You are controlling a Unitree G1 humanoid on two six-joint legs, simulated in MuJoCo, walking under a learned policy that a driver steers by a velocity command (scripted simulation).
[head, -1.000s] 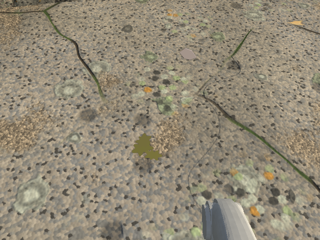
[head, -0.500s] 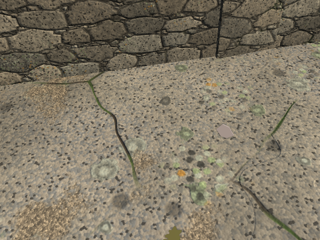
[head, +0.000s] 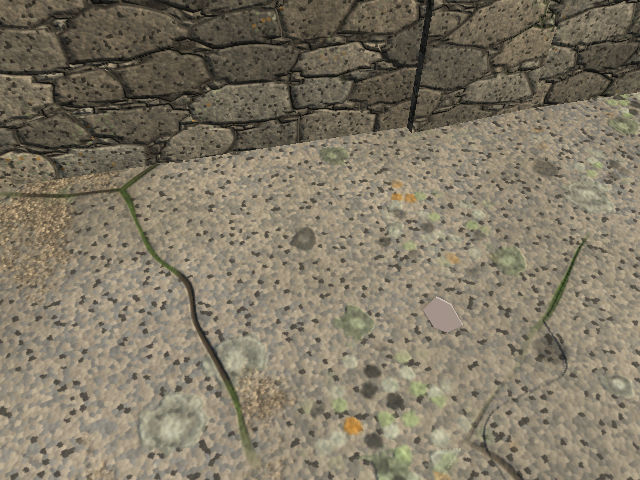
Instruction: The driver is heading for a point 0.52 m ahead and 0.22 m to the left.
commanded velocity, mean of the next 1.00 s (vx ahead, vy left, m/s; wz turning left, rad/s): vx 0.45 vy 0.00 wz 0.34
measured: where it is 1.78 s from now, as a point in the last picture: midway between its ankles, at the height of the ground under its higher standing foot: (281, 442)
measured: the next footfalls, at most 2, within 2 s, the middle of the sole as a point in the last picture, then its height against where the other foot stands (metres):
right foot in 0.30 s outside the picture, level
left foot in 0.84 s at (229, 463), level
